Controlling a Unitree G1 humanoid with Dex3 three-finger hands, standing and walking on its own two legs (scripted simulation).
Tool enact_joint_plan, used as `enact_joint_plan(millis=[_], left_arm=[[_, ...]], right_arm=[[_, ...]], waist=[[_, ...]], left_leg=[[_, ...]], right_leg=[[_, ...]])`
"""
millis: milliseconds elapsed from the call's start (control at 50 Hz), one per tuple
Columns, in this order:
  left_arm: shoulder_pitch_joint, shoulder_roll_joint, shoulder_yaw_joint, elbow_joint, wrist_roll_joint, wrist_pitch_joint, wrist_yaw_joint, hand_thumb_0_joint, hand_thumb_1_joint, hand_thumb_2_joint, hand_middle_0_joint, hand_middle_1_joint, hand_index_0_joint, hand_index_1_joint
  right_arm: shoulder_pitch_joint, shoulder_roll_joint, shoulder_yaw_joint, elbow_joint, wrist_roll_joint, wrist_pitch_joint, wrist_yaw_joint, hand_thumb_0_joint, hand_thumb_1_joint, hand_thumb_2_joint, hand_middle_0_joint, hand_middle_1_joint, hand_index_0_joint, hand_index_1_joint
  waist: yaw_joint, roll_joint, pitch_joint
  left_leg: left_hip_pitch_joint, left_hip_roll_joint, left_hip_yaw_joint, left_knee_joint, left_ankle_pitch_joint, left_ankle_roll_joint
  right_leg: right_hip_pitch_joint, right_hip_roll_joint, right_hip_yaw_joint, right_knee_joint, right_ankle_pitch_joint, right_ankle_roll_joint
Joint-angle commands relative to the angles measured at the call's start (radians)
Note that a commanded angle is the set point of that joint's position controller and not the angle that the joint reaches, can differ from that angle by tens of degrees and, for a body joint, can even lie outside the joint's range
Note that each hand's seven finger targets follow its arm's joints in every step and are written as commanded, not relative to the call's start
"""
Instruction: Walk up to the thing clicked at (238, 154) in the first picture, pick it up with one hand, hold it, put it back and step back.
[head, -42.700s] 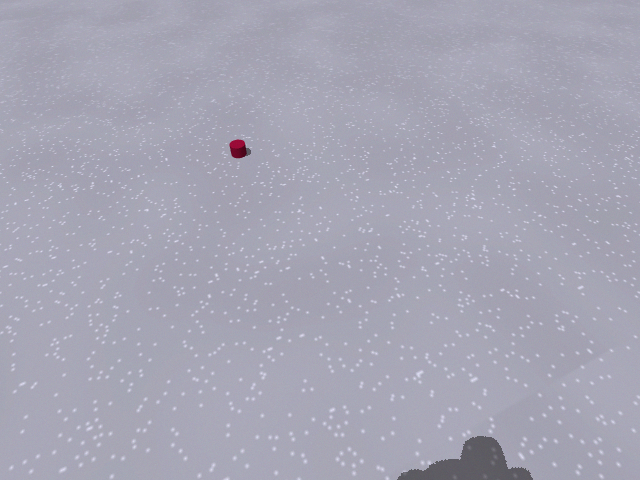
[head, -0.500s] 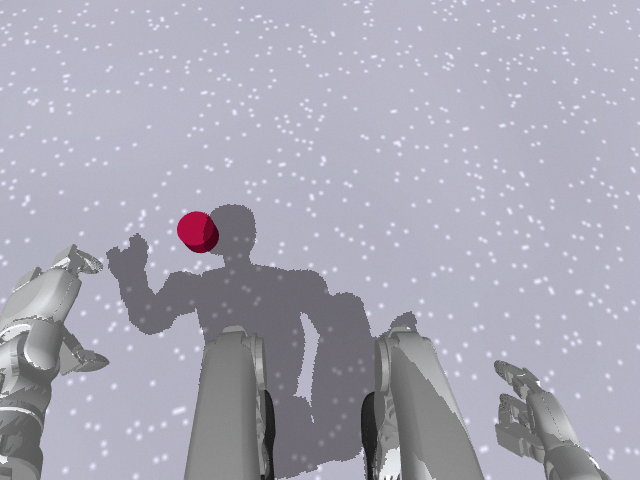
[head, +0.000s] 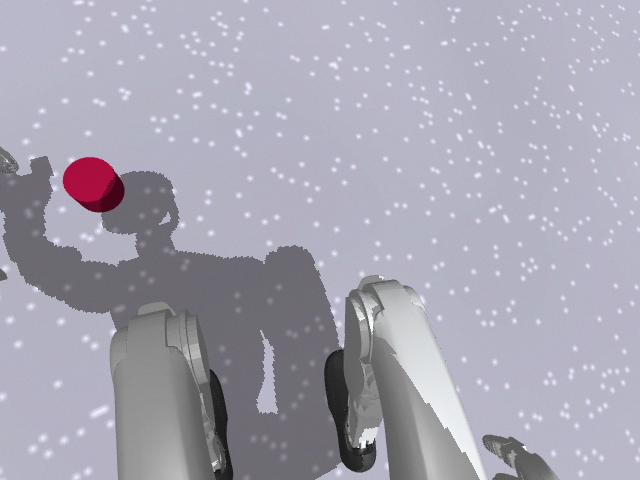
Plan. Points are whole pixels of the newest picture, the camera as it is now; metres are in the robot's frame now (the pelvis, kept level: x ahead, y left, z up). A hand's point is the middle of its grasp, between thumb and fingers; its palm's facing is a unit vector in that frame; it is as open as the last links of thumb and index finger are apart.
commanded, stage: rise first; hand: left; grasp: from above
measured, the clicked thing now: (95, 185) +0.56 +0.31 -0.34
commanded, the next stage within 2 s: none
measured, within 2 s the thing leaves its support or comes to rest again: neither
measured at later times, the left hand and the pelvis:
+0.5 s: hand (7, 206) +0.47 +0.37 -0.19, palm faces -0.46 -0.07 -0.89, open 14.3 cm; pelvis +0.01 +0.00 -0.04, yaw -3 degrees
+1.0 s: hand (26, 197) +0.49 +0.36 -0.22, palm faces -0.45 -0.08 -0.89, open 14.3 cm; pelvis +0.01 +0.00 -0.05, yaw -5 degrees
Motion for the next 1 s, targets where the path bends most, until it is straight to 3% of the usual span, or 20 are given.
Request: enact_joint_plan(millis=[0,160,220,420,460,520,540,600,620,760,800,980], left_arm=[[-0.325,0.368,0.056,-0.128,0.028,-0.010,0.069,0.000,-0.556,1.009,-0.061,-1.018,-0.062,-1.016],[-0.364,0.411,0.053,-0.092,0.088,-0.023,0.100,0.000,-0.575,1.014,-0.060,-1.013,-0.058,-1.015],[-0.361,0.408,0.048,-0.057,0.085,-0.017,0.109,0.000,-0.585,1.020,-0.059,-1.020,-0.055,-1.023],[-0.425,0.417,0.020,-0.053,0.086,0.013,0.113,0.000,-0.600,1.032,-0.053,-1.025,-0.047,-1.030],[-0.414,0.439,0.040,-0.048,0.080,0.017,0.115,0.000,-0.591,1.024,-0.053,-1.027,-0.049,-1.030],[-0.407,0.417,0.024,-0.046,0.078,0.023,0.110,0.000,-0.591,1.019,-0.052,-1.041,-0.051,-1.041],[-0.425,0.430,0.024,-0.053,0.077,0.023,0.109,0.000,-0.589,1.020,-0.051,-1.036,-0.050,-1.036],[-0.394,0.451,0.045,-0.046,0.073,0.028,0.111,0.000,-0.601,1.028,-0.054,-1.035,-0.049,-1.039],[-0.405,0.452,0.043,-0.054,0.073,0.027,0.111,0.000,-0.594,1.023,-0.052,-1.038,-0.050,-1.040],[-0.408,0.485,0.061,-0.039,0.062,0.028,0.117,0.000,-0.587,1.019,-0.052,-1.033,-0.051,-1.033],[-0.414,0.476,0.048,-0.038,0.065,0.024,0.116,0.000,-0.592,1.024,-0.053,-1.027,-0.049,-1.030],[-0.403,0.488,0.039,-0.015,0.069,0.026,0.115,0.000,-0.597,1.029,-0.054,-1.030,-0.049,-1.035]], right_arm=[[0.158,-0.239,-0.064,-0.026,-0.025,0.008,-0.010,0.000,-0.908,-0.905,0.199,0.300,0.200,0.300],[0.154,-0.245,-0.038,-0.023,-0.059,0.034,0.001,0.000,-0.914,-0.907,0.199,0.300,0.200,0.300],[0.151,-0.245,-0.022,-0.021,-0.067,0.037,0.003,0.000,-0.917,-0.908,0.199,0.300,0.200,0.300],[0.147,-0.257,-0.004,-0.025,-0.076,0.035,0.008,0.000,-0.917,-0.908,0.199,0.300,0.200,0.300],[0.152,-0.259,-0.001,-0.030,-0.074,0.036,0.009,0.000,-0.915,-0.907,0.199,0.300,0.200,0.300],[0.148,-0.259,0.009,-0.031,-0.083,0.036,0.013,0.000,-0.916,-0.908,0.199,0.300,0.199,0.300],[0.148,-0.261,0.012,-0.034,-0.081,0.036,0.013,0.000,-0.914,-0.906,0.199,0.300,0.200,0.300],[0.152,-0.266,0.017,-0.041,-0.080,0.038,0.016,0.000,-0.917,-0.908,0.199,0.300,0.199,0.300],[0.159,-0.266,0.022,-0.041,-0.084,0.040,0.018,0.000,-0.915,-0.907,0.199,0.300,0.199,0.300],[0.157,-0.274,0.034,-0.050,-0.083,0.039,0.019,0.000,-0.910,-0.905,0.199,0.300,0.199,0.300],[0.160,-0.277,0.037,-0.051,-0.086,0.041,0.020,0.000,-0.910,-0.905,0.199,0.300,0.199,0.300],[0.160,-0.281,0.053,-0.056,-0.080,0.039,0.025,0.000,-0.910,-0.905,0.199,0.300,0.199,0.300]], waist=[[0.017,0.272,-0.672],[-0.006,0.311,-0.667],[-0.018,0.285,-0.646],[-0.043,0.357,-0.630],[-0.043,0.337,-0.635],[-0.049,0.361,-0.615],[-0.057,0.367,-0.616],[-0.044,0.376,-0.625],[-0.055,0.368,-0.636],[-0.060,0.349,-0.599],[-0.073,0.351,-0.600],[-0.080,0.362,-0.586]], left_leg=[[0.595,-0.036,0.021,-0.208,0.092,0.005],[0.561,-0.030,0.017,-0.146,0.133,0.006],[0.537,-0.030,0.023,-0.123,0.151,0.013],[0.544,-0.017,-0.003,-0.095,0.149,0.004],[0.531,-0.017,-0.006,-0.086,0.154,0.006],[0.550,-0.014,-0.009,-0.076,0.184,0.005],[0.531,-0.015,-0.009,-0.069,0.179,0.005],[0.543,-0.014,-0.009,-0.065,0.198,0.003],[0.537,-0.014,-0.009,-0.056,0.207,0.005],[0.471,-0.016,0.002,-0.037,0.155,0.012],[0.469,-0.015,-0.007,-0.038,0.146,0.010],[0.473,-0.014,-0.012,-0.026,0.176,0.010]], right_leg=[[0.193,0.037,-0.050,-0.214,0.128,-0.047],[0.190,0.052,-0.070,-0.164,0.164,-0.044],[0.197,0.055,-0.071,-0.168,0.178,-0.038],[0.134,0.061,-0.088,-0.116,0.187,-0.044],[0.150,0.062,-0.092,-0.113,0.196,-0.041],[0.130,0.061,-0.093,-0.098,0.213,-0.040],[0.136,0.062,-0.093,-0.094,0.215,-0.040],[0.149,0.063,-0.093,-0.090,0.227,-0.040],[0.162,0.066,-0.095,-0.091,0.237,-0.038],[0.169,0.068,-0.095,-0.096,0.210,-0.036],[0.166,0.068,-0.102,-0.086,0.205,-0.036],[0.168,0.074,-0.105,-0.082,0.228,-0.036]])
